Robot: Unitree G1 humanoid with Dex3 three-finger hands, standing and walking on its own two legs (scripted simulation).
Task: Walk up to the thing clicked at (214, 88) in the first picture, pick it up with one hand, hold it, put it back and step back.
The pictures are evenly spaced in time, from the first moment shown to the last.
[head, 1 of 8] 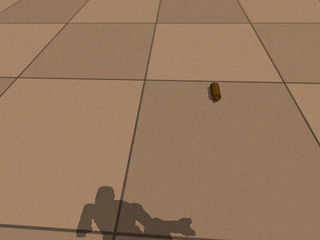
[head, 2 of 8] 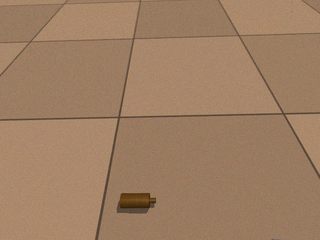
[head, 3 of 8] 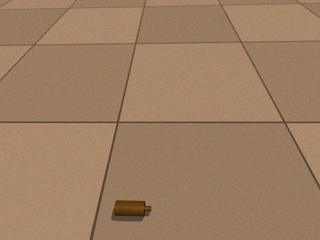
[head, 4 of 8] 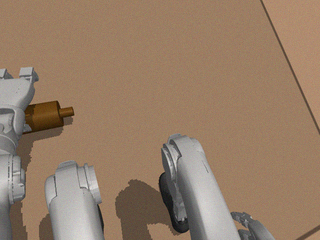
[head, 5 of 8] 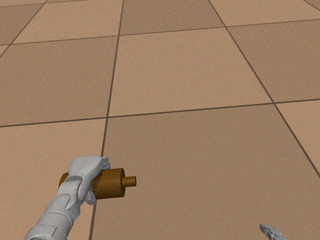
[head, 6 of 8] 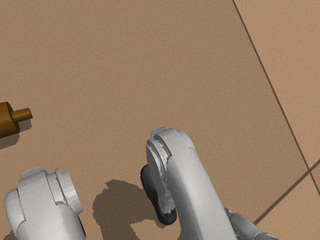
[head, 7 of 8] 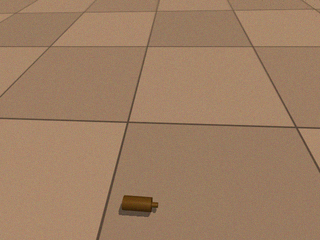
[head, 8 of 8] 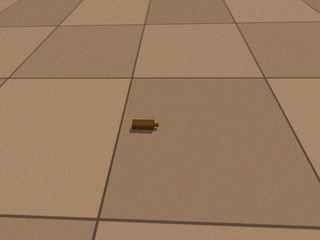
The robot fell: no
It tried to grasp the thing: yes
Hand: left
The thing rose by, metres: 0.66
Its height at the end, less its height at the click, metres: +0.00
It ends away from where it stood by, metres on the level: 0.02
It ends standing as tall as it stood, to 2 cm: yes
